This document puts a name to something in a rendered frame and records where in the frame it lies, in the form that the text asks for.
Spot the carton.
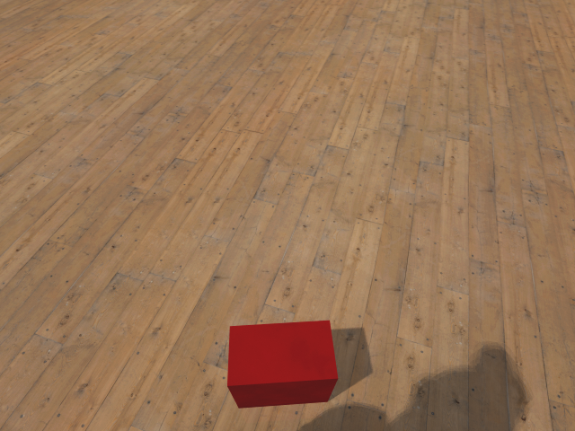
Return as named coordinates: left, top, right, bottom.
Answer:
left=227, top=321, right=338, bottom=409

